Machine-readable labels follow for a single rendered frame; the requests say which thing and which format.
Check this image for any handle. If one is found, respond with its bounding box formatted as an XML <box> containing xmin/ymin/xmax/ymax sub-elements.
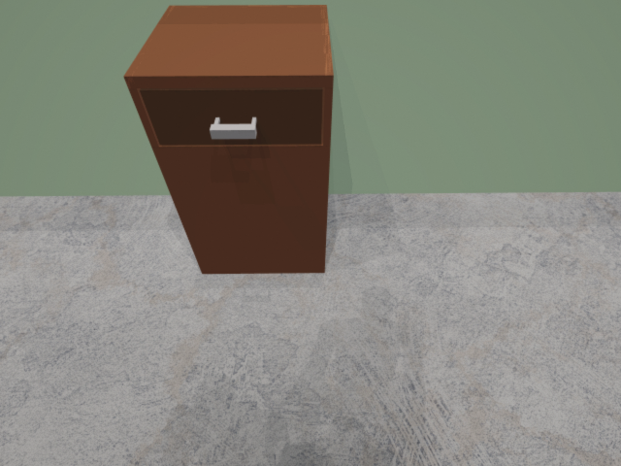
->
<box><xmin>210</xmin><ymin>117</ymin><xmax>257</xmax><ymax>139</ymax></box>

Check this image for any cabinet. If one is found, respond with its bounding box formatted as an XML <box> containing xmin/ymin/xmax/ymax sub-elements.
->
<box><xmin>123</xmin><ymin>5</ymin><xmax>334</xmax><ymax>274</ymax></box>

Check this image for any drawer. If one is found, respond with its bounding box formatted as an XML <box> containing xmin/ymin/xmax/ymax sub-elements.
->
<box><xmin>140</xmin><ymin>87</ymin><xmax>322</xmax><ymax>146</ymax></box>

